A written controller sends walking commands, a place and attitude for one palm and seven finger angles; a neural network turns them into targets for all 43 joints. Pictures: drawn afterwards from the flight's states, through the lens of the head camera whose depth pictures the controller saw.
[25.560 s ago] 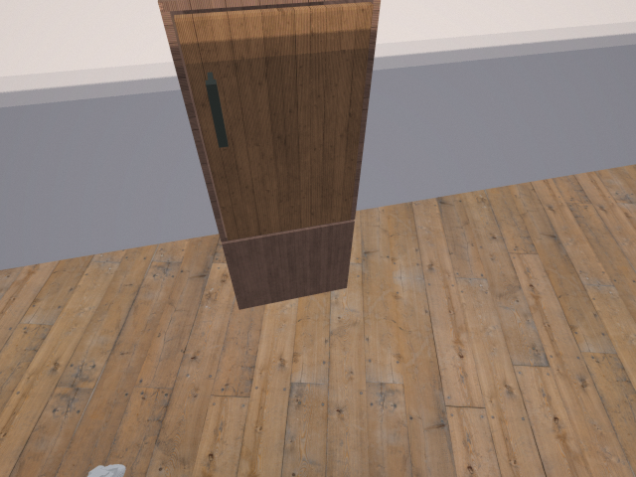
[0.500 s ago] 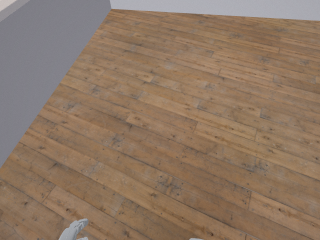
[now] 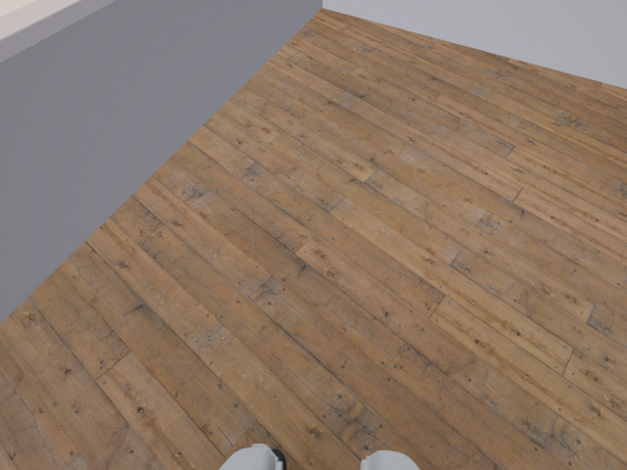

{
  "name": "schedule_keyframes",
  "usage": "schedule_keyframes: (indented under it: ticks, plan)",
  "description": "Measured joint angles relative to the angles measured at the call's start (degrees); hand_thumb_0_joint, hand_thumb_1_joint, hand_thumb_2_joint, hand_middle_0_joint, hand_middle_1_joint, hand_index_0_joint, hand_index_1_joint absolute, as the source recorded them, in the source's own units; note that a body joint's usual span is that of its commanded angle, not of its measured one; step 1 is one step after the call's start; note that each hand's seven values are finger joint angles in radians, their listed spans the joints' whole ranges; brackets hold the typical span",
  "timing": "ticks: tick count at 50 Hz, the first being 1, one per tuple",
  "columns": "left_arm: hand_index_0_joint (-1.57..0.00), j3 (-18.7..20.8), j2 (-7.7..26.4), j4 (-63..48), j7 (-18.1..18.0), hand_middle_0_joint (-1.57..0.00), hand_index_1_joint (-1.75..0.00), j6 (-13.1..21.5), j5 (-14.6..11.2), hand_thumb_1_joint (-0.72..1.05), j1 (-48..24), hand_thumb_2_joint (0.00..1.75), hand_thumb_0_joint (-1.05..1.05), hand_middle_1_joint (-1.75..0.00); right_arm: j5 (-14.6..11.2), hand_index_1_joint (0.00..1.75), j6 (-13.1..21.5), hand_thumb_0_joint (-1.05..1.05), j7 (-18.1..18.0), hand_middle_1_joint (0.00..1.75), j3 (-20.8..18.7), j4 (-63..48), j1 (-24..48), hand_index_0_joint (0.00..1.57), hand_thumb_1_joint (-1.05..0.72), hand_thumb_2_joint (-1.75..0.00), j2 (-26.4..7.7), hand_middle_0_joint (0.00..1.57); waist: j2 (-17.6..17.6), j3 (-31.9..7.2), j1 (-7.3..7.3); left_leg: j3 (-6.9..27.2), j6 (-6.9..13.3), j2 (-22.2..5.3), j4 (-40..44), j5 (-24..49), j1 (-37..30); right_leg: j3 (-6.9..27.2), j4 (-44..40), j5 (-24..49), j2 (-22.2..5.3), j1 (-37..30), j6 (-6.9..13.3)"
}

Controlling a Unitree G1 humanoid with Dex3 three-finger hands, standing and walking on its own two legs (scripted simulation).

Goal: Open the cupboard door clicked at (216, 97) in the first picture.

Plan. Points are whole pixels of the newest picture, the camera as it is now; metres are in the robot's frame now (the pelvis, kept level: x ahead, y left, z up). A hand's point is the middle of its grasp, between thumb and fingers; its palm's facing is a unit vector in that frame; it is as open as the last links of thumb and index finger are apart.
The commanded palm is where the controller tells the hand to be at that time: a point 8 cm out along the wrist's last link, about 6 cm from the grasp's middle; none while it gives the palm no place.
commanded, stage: turn to face it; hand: left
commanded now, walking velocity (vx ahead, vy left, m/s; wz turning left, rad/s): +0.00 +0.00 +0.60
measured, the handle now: out of the picture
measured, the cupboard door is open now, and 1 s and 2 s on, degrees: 46 46 46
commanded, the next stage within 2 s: none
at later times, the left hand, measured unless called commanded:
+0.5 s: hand out of the picture +0.04 +0.14 -0.16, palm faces +0.33 -0.91 -0.23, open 7.4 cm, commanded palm none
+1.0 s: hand out of the picture +0.06 +0.11 -0.14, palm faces +0.59 -0.76 -0.28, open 7.4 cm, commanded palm none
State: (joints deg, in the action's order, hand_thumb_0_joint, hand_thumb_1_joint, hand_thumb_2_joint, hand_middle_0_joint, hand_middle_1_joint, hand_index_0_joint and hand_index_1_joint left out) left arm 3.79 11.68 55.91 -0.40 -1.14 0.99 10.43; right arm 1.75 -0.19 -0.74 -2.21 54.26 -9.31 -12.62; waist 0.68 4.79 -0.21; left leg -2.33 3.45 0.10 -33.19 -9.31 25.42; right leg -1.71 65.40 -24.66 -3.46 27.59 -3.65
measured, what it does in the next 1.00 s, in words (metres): walks ahead, turning left: right foot, then left foot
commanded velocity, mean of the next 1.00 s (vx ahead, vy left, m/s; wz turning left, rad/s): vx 0.00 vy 0.00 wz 0.60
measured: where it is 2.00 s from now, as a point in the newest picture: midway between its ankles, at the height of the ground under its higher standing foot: outside the picture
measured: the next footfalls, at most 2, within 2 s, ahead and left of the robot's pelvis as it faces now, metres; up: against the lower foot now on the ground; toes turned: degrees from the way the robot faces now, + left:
right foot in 0.20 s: +0.08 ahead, -0.18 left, +0.00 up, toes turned +6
left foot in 0.52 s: +0.08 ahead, +0.08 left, +0.00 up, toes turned +27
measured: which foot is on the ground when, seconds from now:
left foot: down 0.00-0.20, up 0.22-0.50, down 0.52-0.84, up 0.86-1.00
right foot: up 0.00-0.18, down 0.20-0.52, up 0.54-0.82, down 0.84-1.00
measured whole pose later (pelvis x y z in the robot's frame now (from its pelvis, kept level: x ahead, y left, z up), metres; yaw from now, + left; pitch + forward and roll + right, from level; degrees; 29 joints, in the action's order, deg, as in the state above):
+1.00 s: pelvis +0.11 -0.10 +0.01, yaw +38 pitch +1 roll +2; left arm 2.2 11.1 49.3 -1.4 -0.5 1.6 11.3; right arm 1.0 -4.9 1.4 -4.9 52.4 -7.5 -14.6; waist -0.6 5.9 1.3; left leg -1.5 -3.6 -0.7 -62.1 -26.0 28.7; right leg -8.2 31.8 -18.2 -5.9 14.3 0.4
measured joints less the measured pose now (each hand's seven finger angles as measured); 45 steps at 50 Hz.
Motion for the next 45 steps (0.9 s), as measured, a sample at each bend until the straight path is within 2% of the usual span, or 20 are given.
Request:
schedule_keyframes:
  ticks: [4,9,10,11,13,15,17,20,23,25,26,27,29,32,34,36,41,42,43,45]
  plan:
    - [-0.20,0.1,0.3,-2.8,0.0,-0.20,-0.30,-0.3,0.1,0.91,-1.6,0.90,0.01,-0.30,0.1,0.29,-1.1,0.00,0.6,0.30,-0.3,-0.7,0.4,0.20,-0.91,-0.89,0.3,0.21,-1.6,-0.7,0.35,3.1,-0.9,0.2,2.9,1.4,-0.8,1.0,-9.6,0.6,0.1,0.2,-0.3]
    - [-0.20,0.0,1.0,-5.1,-0.1,-0.20,-0.30,-0.1,0.0,0.91,-2.3,0.90,0.01,-0.30,0.0,0.29,-2.4,0.00,1.1,0.30,-1.4,-1.9,0.2,0.21,-0.90,-0.89,0.4,0.21,-3.0,-1.5,1.39,7.5,-3.1,0.7,2.2,0.9,-0.3,0.4,-25.6,3.0,2.0,-6.5,0.2]
    - [-0.20,-0.1,1.3,-5.8,-0.1,-0.20,-0.30,0.3,0.1,0.91,-1.7,0.90,0.01,-0.30,-0.2,0.30,-2.7,0.00,1.2,0.30,-1.7,-2.2,-0.2,0.21,-0.90,-0.89,0.4,0.21,-2.5,-2.0,1.33,7.9,-3.5,1.4,1.1,0.2,0.3,0.5,-31.0,3.4,1.8,-9.0,0.9]
    - [-0.20,-0.1,1.6,-6.2,-0.3,-0.20,-0.30,0.7,0.4,0.91,-1.3,0.90,0.01,-0.30,-0.4,0.30,-3.0,0.00,1.3,0.30,-2.0,-2.3,-0.2,0.21,-0.90,-0.89,0.4,0.21,-1.8,-2.3,0.82,7.7,-4.1,2.1,-1.9,-4.1,1.6,0.5,-33.3,7.6,1.2,-9.5,2.1]
    - [-0.20,-0.5,0.9,-6.1,-0.6,-0.20,-0.30,0.7,0.6,0.91,-0.8,0.90,0.01,-0.30,-0.4,0.29,-3.7,0.00,1.5,0.30,-2.7,-2.2,0.1,0.21,-0.90,-0.89,-0.6,0.21,-2.4,-1.7,0.82,6.4,-4.8,2.2,-13.3,-13.4,4.6,-1.0,-31.7,7.3,0.6,-10.1,2.8]
    - [-0.20,-0.8,0.4,-5.9,-0.9,-0.20,-0.30,0.5,0.6,0.91,0.1,0.90,0.01,-0.30,-0.3,0.29,-4.3,0.00,1.8,0.30,-3.1,-2.0,0.2,0.21,-0.90,-0.89,-1.4,0.21,-2.3,-1.4,1.06,3.9,-5.6,1.4,-24.4,-15.2,6.8,-2.6,-32.7,5.9,-0.3,-12.1,2.9]
    - [-0.20,-1.0,0.1,-5.5,-1.0,-0.20,-0.30,0.6,0.5,0.91,1.0,0.90,0.01,-0.30,-0.5,0.29,-4.3,0.00,2.0,0.30,-3.0,-1.9,0.4,0.20,-0.91,-0.90,-1.6,0.21,-1.3,-0.9,1.36,1.6,-6.5,0.1,-28.3,-15.1,6.9,-4.1,-34.6,5.7,-1.4,-14.1,2.9]
    - [-0.20,-1.4,0.0,-5.1,-0.9,-0.20,-0.30,1.1,0.6,0.91,1.9,0.90,0.01,-0.30,-0.7,0.29,-4.2,0.00,2.2,0.30,-2.5,-1.9,0.9,0.20,-0.91,-0.90,-1.7,0.20,0.5,0.3,1.19,-1.2,-7.1,-1.2,-22.1,-15.5,3.7,-6.3,-36.1,5.5,-3.1,-16.3,2.8]
    - [-0.20,-1.6,0.1,-4.8,-0.6,-0.20,-0.30,1.4,0.6,0.91,2.9,0.90,0.01,-0.30,-0.9,0.29,-4.0,0.00,2.3,0.30,-1.9,-2.1,2.1,0.20,-0.91,-0.90,-1.8,0.20,1.8,1.4,0.51,-3.1,-6.7,-1.3,-12.3,-14.8,-0.5,-8.5,-34.7,3.8,-4.6,-17.0,2.2]
    - [-0.20,-1.5,0.5,-4.4,-0.3,-0.20,-0.30,1.4,0.4,0.91,3.7,0.90,0.01,-0.30,-0.8,0.29,-3.6,0.00,2.4,0.30,-1.5,-2.7,2.9,0.20,-0.91,-0.90,-1.9,0.20,2.5,1.8,0.30,-4.3,-6.0,-0.7,-4.6,-10.5,-3.9,-9.9,-31.4,1.6,-5.6,-16.4,1.7]
    - [-0.20,-1.4,0.5,-4.4,-0.2,-0.20,-0.30,1.2,0.2,0.91,4.5,0.90,0.01,-0.30,-0.6,0.29,-3.1,0.00,2.5,0.30,-1.3,-3.3,3.0,0.20,-0.91,-0.90,-2.3,0.20,1.9,1.6,0.25,-4.3,-4.8,-1.2,-0.6,-4.3,-5.8,-10.5,-27.7,0.4,-5.7,-15.0,1.3]
    - [-0.20,-1.3,0.9,-4.1,-0.1,-0.20,-0.30,0.7,-0.1,0.91,4.6,0.90,0.01,-0.30,-0.5,0.29,-2.4,0.00,2.4,0.30,-1.4,-3.8,3.2,0.20,-0.91,-0.90,-2.5,0.20,1.6,1.4,0.63,-3.6,-3.5,-1.2,-0.8,-3.8,-5.4,-9.8,-21.5,-2.3,-5.7,-12.4,0.4]
    - [-0.20,-0.9,2.1,-3.6,-0.4,-0.20,-0.30,-1.0,-0.1,0.91,3.3,0.90,0.01,-0.30,-0.5,0.29,-1.5,0.00,2.0,0.30,-1.1,-4.2,3.6,0.20,-0.91,-0.90,-1.8,0.20,2.6,2.4,0.46,-2.5,-2.2,-0.6,-4.1,-6.9,-4.1,-5.3,-9.2,-7.1,-4.5,-7.2,-0.5]
    - [-0.20,-0.1,2.9,-3.3,-0.6,-0.20,-0.30,-2.2,-0.2,0.91,1.0,0.90,0.01,-0.30,-0.4,0.29,-1.3,0.00,1.1,0.30,-0.8,-4.3,2.8,0.20,-0.91,-0.90,-1.2,0.20,2.1,2.4,0.21,-0.2,-2.6,-0.5,-2.8,-7.3,-4.5,-1.6,-1.3,-5.4,-2.3,-1.8,-1.1]
    - [-0.20,0.1,3.0,-3.9,-0.3,-0.20,-0.30,-2.2,-0.2,0.91,-0.2,0.90,0.01,-0.30,-0.2,0.29,-1.6,0.00,0.8,0.30,-0.6,-3.8,2.3,0.20,-0.90,-0.90,-1.1,0.21,1.4,2.2,0.02,1.3,-3.2,-0.4,-0.7,-5.9,-5.2,-0.4,-2.5,-3.0,-1.7,-0.3,-1.2]
    - [-0.20,0.2,2.8,-4.8,-0.1,-0.20,-0.30,-2.0,-0.2,0.91,-1.1,0.90,0.01,-0.30,-0.1,0.29,-2.0,0.00,0.9,0.30,-0.7,-3.2,1.8,0.21,-0.90,-0.89,-1.0,0.21,0.3,1.9,0.06,2.8,-3.6,-0.5,0.7,-5.0,-5.7,0.2,-7.4,-1.9,-1.2,-0.6,-1.1]
    - [-0.20,-0.1,2.5,-7.1,0.2,-0.20,-0.30,-0.5,-0.1,0.91,-1.4,0.90,0.01,-0.30,-0.2,0.29,-3.3,0.00,1.2,0.30,-1.3,-2.7,0.7,0.21,-0.90,-0.89,-1.0,0.21,-1.7,0.6,0.66,6.8,-5.7,-0.4,-0.9,-5.6,-4.4,-0.3,-26.8,3.8,0.7,-7.4,-0.2]
    - [-0.20,-0.1,2.5,-7.6,0.1,-0.20,-0.30,0.2,0.1,0.91,-1.1,0.90,0.01,-0.30,-0.4,0.30,-3.6,0.00,1.3,0.30,-1.6,-2.8,0.5,0.21,-0.90,-0.89,-1.0,0.21,-1.6,0.1,0.54,7.1,-5.5,0.0,-3.2,-8.0,-3.2,-0.4,-29.5,5.2,0.5,-8.3,1.2]
    - [-0.20,-0.3,2.1,-7.6,-0.1,-0.20,-0.30,0.5,0.4,0.91,-1.2,0.90,0.01,-0.30,-0.6,0.29,-3.8,0.00,1.4,0.30,-2.0,-2.6,0.6,0.21,-0.90,-0.89,-1.4,0.21,-2.3,0.3,0.62,7.3,-5.5,0.1,-7.8,-12.8,-1.6,-1.3,-28.8,5.3,0.5,-8.2,2.5]
    - [-0.20,-0.9,1.0,-7.6,-0.6,-0.20,-0.30,0.7,0.5,0.91,-0.8,0.90,0.01,-0.30,-0.6,0.29,-4.4,0.00,1.5,0.30,-2.6,-2.1,1.1,0.21,-0.90,-0.89,-2.1,0.21,-2.8,0.9,0.87,6.1,-5.5,0.7,-20.5,-18.0,1.9,-2.9,-28.5,5.0,-0.3,-9.2,3.8]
